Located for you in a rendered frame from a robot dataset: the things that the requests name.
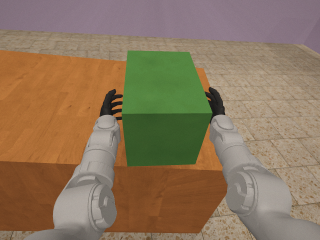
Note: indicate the pedestal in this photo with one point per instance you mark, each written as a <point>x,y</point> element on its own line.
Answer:
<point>48,107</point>

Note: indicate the right robot upper arm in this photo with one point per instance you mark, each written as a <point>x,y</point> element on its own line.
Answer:
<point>263,204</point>

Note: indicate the left robot upper arm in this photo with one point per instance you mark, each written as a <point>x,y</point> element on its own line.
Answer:
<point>81,213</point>

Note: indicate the left robot forearm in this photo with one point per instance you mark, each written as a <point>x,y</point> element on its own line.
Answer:
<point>99,157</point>

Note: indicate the right robot forearm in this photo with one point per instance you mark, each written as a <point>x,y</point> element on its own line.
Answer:
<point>232,152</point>

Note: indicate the right robot hand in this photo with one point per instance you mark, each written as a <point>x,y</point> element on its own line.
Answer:
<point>215,102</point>

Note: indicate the left robot hand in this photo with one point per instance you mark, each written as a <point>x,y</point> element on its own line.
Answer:
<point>107,106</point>

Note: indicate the carton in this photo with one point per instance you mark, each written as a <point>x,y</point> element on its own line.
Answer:
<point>165,111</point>

